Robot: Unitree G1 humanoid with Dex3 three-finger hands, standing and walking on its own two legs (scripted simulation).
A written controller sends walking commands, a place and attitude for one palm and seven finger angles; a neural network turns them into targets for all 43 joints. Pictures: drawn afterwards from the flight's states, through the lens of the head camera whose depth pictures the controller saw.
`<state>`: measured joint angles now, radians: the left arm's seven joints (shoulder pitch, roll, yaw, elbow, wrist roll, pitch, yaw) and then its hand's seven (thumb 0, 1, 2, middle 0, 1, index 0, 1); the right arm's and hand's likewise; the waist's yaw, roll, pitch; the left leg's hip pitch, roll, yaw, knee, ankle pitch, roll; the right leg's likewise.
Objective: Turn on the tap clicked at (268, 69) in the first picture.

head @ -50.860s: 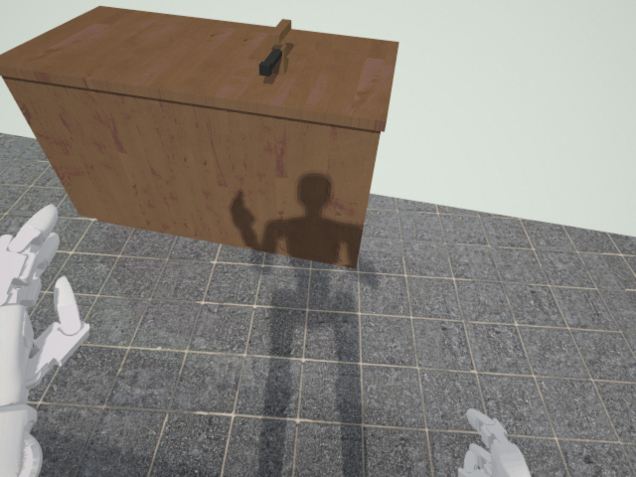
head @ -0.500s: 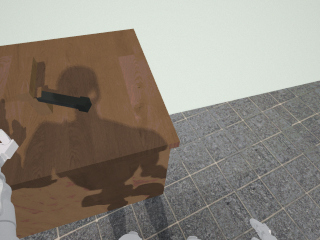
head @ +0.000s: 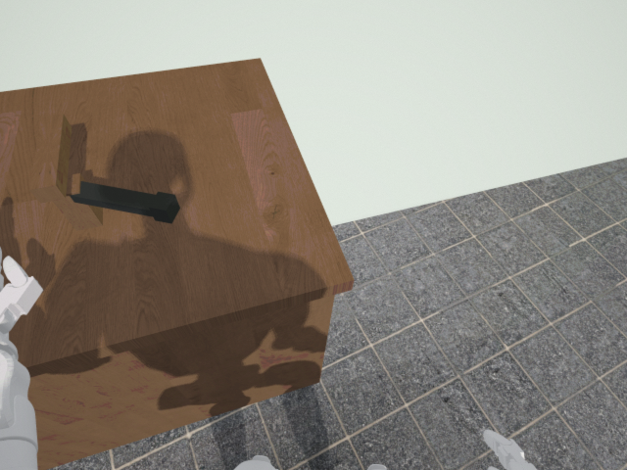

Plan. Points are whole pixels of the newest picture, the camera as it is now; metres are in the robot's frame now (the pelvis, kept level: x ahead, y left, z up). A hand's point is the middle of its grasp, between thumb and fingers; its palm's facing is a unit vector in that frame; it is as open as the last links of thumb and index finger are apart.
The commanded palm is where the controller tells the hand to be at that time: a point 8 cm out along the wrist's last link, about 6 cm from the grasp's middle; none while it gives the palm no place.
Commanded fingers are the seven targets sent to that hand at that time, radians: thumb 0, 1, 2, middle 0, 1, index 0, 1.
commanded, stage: push the lever round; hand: left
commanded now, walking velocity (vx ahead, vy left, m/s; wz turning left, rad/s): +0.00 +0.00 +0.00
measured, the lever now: (164, 207) +0.42 +0.23 +0.07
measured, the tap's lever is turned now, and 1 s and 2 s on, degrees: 61 61 61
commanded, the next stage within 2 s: none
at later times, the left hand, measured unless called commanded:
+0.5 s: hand (56, 280) +0.31 +0.33 +0.06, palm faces +0.56 -0.82 -0.11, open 7.8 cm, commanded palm +0.27 +0.36 +0.07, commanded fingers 0.00 0.90 0.90 -0.15 -0.15 -0.15 -0.15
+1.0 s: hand (85, 273) +0.32 +0.30 +0.06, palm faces +0.62 -0.78 -0.08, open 7.8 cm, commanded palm +0.28 +0.33 +0.07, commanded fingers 0.00 0.90 0.90 -0.15 -0.15 -0.15 -0.15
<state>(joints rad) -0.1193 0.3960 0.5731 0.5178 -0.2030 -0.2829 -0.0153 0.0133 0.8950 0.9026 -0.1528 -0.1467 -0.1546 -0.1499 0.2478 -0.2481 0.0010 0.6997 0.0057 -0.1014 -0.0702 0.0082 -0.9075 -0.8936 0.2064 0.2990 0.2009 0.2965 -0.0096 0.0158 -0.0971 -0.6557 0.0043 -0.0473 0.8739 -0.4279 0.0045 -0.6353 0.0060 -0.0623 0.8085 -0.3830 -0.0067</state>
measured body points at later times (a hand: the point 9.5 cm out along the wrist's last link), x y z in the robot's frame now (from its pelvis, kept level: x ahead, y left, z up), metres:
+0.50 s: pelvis +0.01 -0.01 +0.00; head +0.06 +0.00 +0.45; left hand +0.28 +0.37 +0.07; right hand +0.13 -0.26 -0.11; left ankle +0.00 +0.11 -0.70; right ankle +0.01 -0.12 -0.70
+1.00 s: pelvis +0.00 -0.01 +0.00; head +0.06 +0.00 +0.45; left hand +0.29 +0.34 +0.06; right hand +0.13 -0.26 -0.11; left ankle +0.00 +0.11 -0.70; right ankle +0.01 -0.12 -0.70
